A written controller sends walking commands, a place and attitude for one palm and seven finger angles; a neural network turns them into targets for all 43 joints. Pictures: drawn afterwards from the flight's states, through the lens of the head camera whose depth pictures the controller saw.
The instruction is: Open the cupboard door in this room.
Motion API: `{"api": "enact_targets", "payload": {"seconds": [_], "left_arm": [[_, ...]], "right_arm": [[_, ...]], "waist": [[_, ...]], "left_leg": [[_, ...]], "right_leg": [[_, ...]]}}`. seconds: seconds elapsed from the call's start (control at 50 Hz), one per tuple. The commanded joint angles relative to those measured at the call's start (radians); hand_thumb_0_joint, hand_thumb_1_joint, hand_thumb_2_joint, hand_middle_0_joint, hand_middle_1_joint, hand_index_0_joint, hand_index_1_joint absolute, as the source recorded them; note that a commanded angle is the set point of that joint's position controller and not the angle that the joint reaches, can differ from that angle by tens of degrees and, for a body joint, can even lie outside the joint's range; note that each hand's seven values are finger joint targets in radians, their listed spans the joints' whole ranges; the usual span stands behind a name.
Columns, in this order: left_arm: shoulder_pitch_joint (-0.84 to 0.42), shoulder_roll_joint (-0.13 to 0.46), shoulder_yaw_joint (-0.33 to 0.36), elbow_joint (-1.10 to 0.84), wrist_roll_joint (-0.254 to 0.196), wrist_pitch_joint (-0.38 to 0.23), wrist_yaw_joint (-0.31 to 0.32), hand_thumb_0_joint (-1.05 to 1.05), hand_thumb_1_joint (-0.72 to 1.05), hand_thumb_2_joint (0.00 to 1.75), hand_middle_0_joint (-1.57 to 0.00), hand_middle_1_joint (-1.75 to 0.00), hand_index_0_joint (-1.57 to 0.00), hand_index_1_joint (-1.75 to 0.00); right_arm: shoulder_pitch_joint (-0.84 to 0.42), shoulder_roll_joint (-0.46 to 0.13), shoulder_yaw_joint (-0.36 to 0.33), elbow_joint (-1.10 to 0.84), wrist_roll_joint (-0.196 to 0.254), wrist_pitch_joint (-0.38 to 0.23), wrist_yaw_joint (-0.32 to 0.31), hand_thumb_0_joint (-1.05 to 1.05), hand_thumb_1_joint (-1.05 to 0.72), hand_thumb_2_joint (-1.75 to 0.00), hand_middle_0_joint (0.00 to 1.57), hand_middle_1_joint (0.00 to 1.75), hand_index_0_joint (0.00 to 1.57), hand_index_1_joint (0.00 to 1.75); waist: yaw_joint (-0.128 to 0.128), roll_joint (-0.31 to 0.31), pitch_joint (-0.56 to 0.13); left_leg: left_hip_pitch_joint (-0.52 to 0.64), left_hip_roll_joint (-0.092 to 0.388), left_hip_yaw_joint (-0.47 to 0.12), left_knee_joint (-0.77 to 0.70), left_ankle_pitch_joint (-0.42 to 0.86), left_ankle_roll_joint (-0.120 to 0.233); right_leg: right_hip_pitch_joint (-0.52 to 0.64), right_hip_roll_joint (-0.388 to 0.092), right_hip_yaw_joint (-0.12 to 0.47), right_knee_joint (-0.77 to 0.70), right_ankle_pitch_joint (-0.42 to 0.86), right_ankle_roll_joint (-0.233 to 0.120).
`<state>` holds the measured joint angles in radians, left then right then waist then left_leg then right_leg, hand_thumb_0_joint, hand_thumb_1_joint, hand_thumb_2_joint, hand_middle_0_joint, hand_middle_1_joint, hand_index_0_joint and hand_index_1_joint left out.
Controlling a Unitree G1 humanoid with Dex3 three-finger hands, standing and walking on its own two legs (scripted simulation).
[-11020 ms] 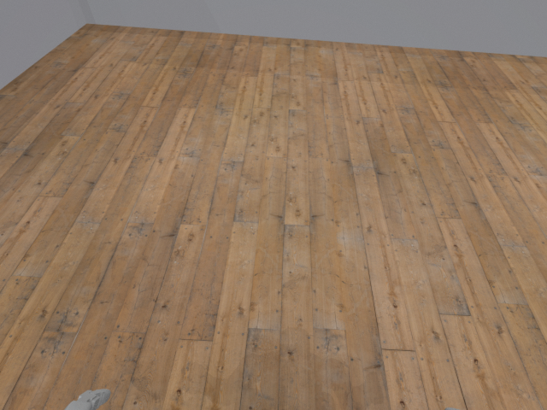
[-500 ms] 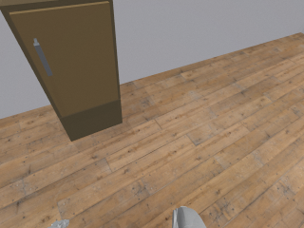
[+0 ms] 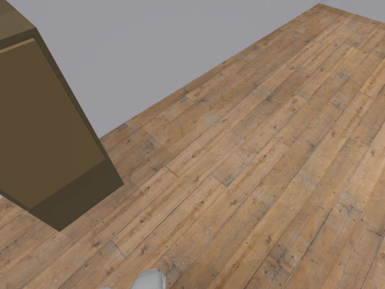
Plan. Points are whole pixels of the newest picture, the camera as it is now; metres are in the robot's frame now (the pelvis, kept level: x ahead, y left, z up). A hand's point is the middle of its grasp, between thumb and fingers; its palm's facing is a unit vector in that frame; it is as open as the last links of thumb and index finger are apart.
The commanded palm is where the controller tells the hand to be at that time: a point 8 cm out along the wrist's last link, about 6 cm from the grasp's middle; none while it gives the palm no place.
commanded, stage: turn to face it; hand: left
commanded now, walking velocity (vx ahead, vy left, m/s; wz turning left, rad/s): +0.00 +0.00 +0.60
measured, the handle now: out of the picture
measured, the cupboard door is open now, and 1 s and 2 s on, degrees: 0 0 0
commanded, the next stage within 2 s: take the last steps up to it in 1.16 s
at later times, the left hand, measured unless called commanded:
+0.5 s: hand out of the picture +0.03 +0.27 -0.17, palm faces +0.28 -0.93 -0.24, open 7.4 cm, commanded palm none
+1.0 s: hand out of the picture -0.03 +0.16 -0.13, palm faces +0.52 -0.80 -0.30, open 7.4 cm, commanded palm none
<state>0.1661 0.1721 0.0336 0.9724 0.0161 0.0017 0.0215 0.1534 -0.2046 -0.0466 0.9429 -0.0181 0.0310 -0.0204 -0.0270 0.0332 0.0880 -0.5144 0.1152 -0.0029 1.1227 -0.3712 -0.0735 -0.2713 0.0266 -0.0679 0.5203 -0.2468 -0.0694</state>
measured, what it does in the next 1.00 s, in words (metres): steps on the spot, turning left: left foot, then right foot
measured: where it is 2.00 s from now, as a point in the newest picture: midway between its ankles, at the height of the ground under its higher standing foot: outside the picture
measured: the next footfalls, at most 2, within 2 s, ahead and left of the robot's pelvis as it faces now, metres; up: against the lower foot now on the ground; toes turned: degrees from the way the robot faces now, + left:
left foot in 0.20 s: +0.06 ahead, +0.14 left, +0.00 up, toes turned +13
right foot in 0.76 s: +0.07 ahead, -0.12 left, +0.00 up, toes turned +24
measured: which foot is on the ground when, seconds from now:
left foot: up 0.00-0.18, down 0.20-0.76, up 0.78-1.00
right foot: down 0.00-0.22, up 0.24-0.74, down 0.76-1.00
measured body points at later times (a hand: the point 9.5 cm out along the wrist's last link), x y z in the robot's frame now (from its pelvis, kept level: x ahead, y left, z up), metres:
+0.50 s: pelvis +0.01 +0.04 +0.01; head +0.06 +0.08 +0.46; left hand +0.01 +0.32 -0.15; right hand +0.11 -0.19 -0.13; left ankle +0.02 +0.13 -0.74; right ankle +0.01 -0.15 -0.65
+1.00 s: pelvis +0.01 -0.05 +0.01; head +0.05 -0.07 +0.45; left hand -0.05 +0.20 -0.11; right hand +0.19 -0.26 -0.16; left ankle -0.10 +0.09 -0.63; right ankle +0.03 -0.14 -0.74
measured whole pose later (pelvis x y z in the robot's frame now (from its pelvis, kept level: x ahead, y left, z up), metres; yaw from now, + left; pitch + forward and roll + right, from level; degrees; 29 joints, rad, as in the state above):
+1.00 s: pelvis +0.01 -0.05 +0.01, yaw +33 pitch +0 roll +3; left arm 0.20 0.17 0.02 0.91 0.01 0.01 0.02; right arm 0.21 -0.29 -0.10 0.94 -0.03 0.09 0.02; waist -0.04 0.05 0.06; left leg -0.54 0.00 -0.05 1.19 -0.33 -0.08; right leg -0.18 -0.08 -0.13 0.49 -0.30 -0.03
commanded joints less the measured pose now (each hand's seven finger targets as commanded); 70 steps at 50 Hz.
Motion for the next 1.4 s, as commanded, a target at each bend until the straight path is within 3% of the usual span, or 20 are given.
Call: {"api": "enact_targets", "payload": {"seconds": [0.0,0.08,0.16,0.2,0.22,0.34,0.56,0.7,0.72,0.74,0.76,0.8,0.88,1.08,1.18,1.22,1.24,1.26,1.28,1.38], "left_arm": [[0.024,0.140,0.024,-0.045,0.005,-0.038,0.005,0.00,0.90,0.90,-0.20,-0.30,-0.20,-0.30],[0.071,0.174,0.040,-0.022,0.009,-0.021,0.009,0.00,0.90,0.90,-0.20,-0.30,-0.20,-0.30],[0.050,0.185,0.049,-0.028,-0.001,-0.005,0.014,0.00,0.90,0.90,-0.20,-0.30,-0.20,-0.30],[0.055,0.103,0.034,-0.075,-0.012,0.009,0.013,0.00,0.90,0.90,-0.20,-0.30,-0.20,-0.30],[0.008,0.127,0.035,-0.089,-0.004,0.014,0.017,0.00,0.90,0.90,-0.20,-0.30,-0.20,-0.30],[-0.006,0.129,0.051,-0.071,-0.002,0.017,-0.001,0.00,0.90,0.90,-0.20,-0.30,-0.20,-0.30],[-0.099,0.144,0.050,-0.118,-0.007,0.025,0.003,0.00,0.90,0.90,-0.20,-0.30,-0.20,-0.30],[0.070,0.169,0.055,-0.099,-0.018,0.020,0.009,0.00,0.90,0.90,-0.20,-0.30,-0.20,-0.30],[0.115,0.213,0.067,-0.092,-0.011,0.014,0.013,0.00,0.90,0.90,-0.20,-0.30,-0.20,-0.30],[0.113,0.311,0.085,-0.109,0.011,0.005,0.022,0.00,0.90,0.90,-0.20,-0.30,-0.20,-0.30],[0.032,0.333,0.074,-0.143,0.004,0.012,0.025,0.00,0.90,0.90,-0.20,-0.30,-0.20,-0.30],[-0.095,0.244,0.064,-0.175,-0.003,0.000,0.026,0.00,0.90,0.90,-0.20,-0.30,-0.20,-0.30],[-0.041,0.174,0.033,-0.153,-0.005,-0.019,0.013,0.00,0.90,0.90,-0.20,-0.30,-0.20,-0.30],[0.189,0.217,0.042,-0.064,0.013,-0.017,0.017,0.00,0.90,0.90,-0.20,-0.30,-0.20,-0.30],[0.181,0.239,0.050,-0.034,0.016,-0.011,0.015,0.00,0.90,0.90,-0.20,-0.30,-0.20,-0.30],[0.145,0.234,0.049,-0.022,0.005,-0.007,0.014,0.00,0.90,0.90,-0.20,-0.30,-0.20,-0.30],[0.143,0.205,0.043,-0.028,-0.004,-0.005,0.012,0.00,0.90,0.90,-0.20,-0.30,-0.20,-0.30],[0.145,0.145,0.027,-0.047,-0.009,-0.004,0.007,0.00,0.90,0.90,-0.20,-0.30,-0.20,-0.30],[0.111,0.119,0.010,-0.057,-0.006,0.005,0.011,0.00,0.90,0.90,-0.20,-0.30,-0.20,-0.30],[0.102,0.129,0.016,0.023,0.013,0.009,-0.023,0.00,0.90,0.90,-0.20,-0.30,-0.20,-0.30]], "right_arm": [[0.131,-0.029,0.002,0.026,0.010,-0.002,0.008,0.00,-0.90,-0.90,0.20,0.30,0.20,0.30],[0.020,-0.051,-0.003,-0.005,0.011,-0.008,0.014,0.00,-0.90,-0.90,0.20,0.30,0.20,0.30],[0.084,-0.079,-0.013,0.004,0.005,-0.012,0.024,0.00,-0.90,-0.90,0.20,0.30,0.20,0.30],[0.169,-0.210,-0.038,-0.001,-0.008,-0.020,0.022,0.00,-0.90,-0.90,0.20,0.30,0.20,0.30],[0.183,-0.217,-0.042,0.009,-0.012,-0.013,0.014,0.00,-0.90,-0.90,0.20,0.30,0.20,0.30],[0.111,-0.179,-0.040,-0.028,-0.004,-0.030,-0.001,0.00,-0.90,-0.90,0.20,0.30,0.20,0.30],[0.148,-0.211,-0.071,-0.036,-0.008,-0.013,0.012,0.00,-0.90,-0.90,0.20,0.30,0.20,0.30],[0.035,-0.223,-0.088,-0.089,-0.007,0.011,0.023,0.00,-0.90,-0.90,0.20,0.30,0.20,0.30],[0.033,-0.186,-0.086,-0.100,-0.001,0.015,0.026,0.00,-0.90,-0.90,0.20,0.30,0.20,0.30],[0.052,-0.112,-0.077,-0.116,0.006,0.017,0.027,0.00,-0.90,-0.90,0.20,0.30,0.20,0.30],[0.026,-0.152,-0.082,-0.124,-0.005,0.014,0.025,0.00,-0.90,-0.90,0.20,0.30,0.20,0.30],[0.062,-0.149,-0.082,-0.092,-0.016,0.032,0.034,0.00,-0.90,-0.90,0.20,0.30,0.20,0.30],[0.099,-0.129,-0.071,-0.051,-0.008,0.036,0.047,0.00,-0.90,-0.90,0.20,0.30,0.20,0.30],[-0.083,-0.106,-0.028,-0.074,0.001,0.028,0.034,0.00,-0.90,-0.90,0.20,0.30,0.20,0.30],[-0.067,-0.092,-0.011,-0.058,0.013,0.009,0.027,0.00,-0.90,-0.90,0.20,0.30,0.20,0.30],[-0.008,-0.107,-0.012,-0.036,0.011,-0.003,0.024,0.00,-0.90,-0.90,0.20,0.30,0.20,0.30],[0.038,-0.158,-0.022,-0.020,0.006,-0.017,0.022,0.00,-0.90,-0.90,0.20,0.30,0.20,0.30],[0.076,-0.243,-0.039,-0.013,-0.002,-0.025,0.018,0.00,-0.90,-0.90,0.20,0.30,0.20,0.30],[0.101,-0.273,-0.043,0.001,0.001,-0.014,0.013,0.00,-0.90,-0.90,0.20,0.30,0.20,0.30],[0.034,-0.161,-0.011,0.012,-0.003,-0.039,-0.001,0.00,-0.90,-0.90,0.20,0.30,0.20,0.30]], "waist": [[0.007,-0.184,-0.144],[0.055,-0.202,-0.072],[0.018,-0.069,-0.075],[-0.007,0.330,-0.078],[-0.023,0.225,-0.085],[0.010,0.079,-0.182],[-0.032,0.141,-0.157],[0.049,0.146,-0.180],[0.068,0.044,-0.182],[0.075,-0.268,-0.163],[0.063,-0.288,-0.120],[-0.011,-0.238,-0.045],[-0.019,-0.221,-0.020],[0.084,-0.229,-0.107],[0.074,-0.266,-0.148],[0.030,-0.241,-0.159],[0.003,-0.122,-0.205],[-0.016,0.161,-0.241],[-0.032,0.223,-0.213],[0.009,0.135,-0.013]], "left_leg": [[0.139,-0.032,0.032,-0.217,0.020,0.009],[0.128,-0.046,0.061,-0.343,-0.027,0.013],[0.298,-0.028,0.052,-0.619,0.206,0.036],[0.383,0.291,-0.374,-0.800,0.759,0.223],[0.346,0.308,-0.380,-0.814,0.712,0.283],[0.456,0.131,-0.241,-0.775,0.595,0.229],[0.406,0.096,-0.387,-0.799,0.409,0.245],[0.143,-0.002,-0.417,-0.763,0.193,0.173],[0.007,-0.065,-0.362,-0.673,0.072,0.118],[-0.185,-0.200,-0.156,-0.387,-0.111,0.034],[-0.158,-0.196,-0.100,-0.160,-0.187,0.022],[-0.102,-0.140,-0.114,0.028,-0.090,0.032],[-0.097,-0.117,-0.041,0.120,0.054,-0.001],[-0.023,-0.085,0.024,-0.188,-0.086,-0.009],[0.160,-0.109,0.085,-0.472,-0.056,0.027],[0.333,-0.105,0.097,-0.686,0.147,0.043],[0.505,-0.018,0.029,-0.773,0.351,0.071],[0.678,0.198,-0.229,-0.752,0.654,0.161],[0.604,0.287,-0.276,-0.756,0.783,0.259],[0.435,0.150,-0.184,-0.906,0.180,0.229]], "right_leg": [[0.066,-0.232,0.090,-0.163,0.489,-0.073],[0.101,-0.310,0.108,-0.133,0.500,-0.097],[0.035,-0.302,0.033,0.010,0.345,-0.010],[-0.200,-0.097,-0.084,0.370,-0.339,0.128],[-0.193,-0.093,0.006,0.511,-0.397,0.118],[-0.285,-0.100,0.077,0.614,-0.156,0.143],[-0.230,-0.077,0.087,0.411,-0.194,0.168],[0.158,-0.025,0.054,-0.045,-0.063,0.124],[0.297,-0.107,0.113,-0.190,-0.060,0.095],[0.354,-0.398,0.438,-0.340,-0.254,0.000],[0.149,-0.540,0.516,-0.349,-0.199,-0.068],[-0.007,-0.421,0.337,-0.323,-0.098,-0.038],[0.078,-0.292,0.081,-0.198,0.321,0.008],[0.297,-0.364,0.077,-0.113,0.632,-0.067],[0.278,-0.362,0.047,-0.051,0.690,-0.055],[0.187,-0.330,-0.005,0.017,0.587,0.005],[0.072,-0.286,-0.049,0.133,0.434,0.055],[-0.173,-0.169,-0.092,0.298,-0.093,0.117],[-0.210,-0.141,-0.027,0.400,-0.402,0.131],[-0.284,-0.142,0.035,0.563,-0.161,0.119]]}}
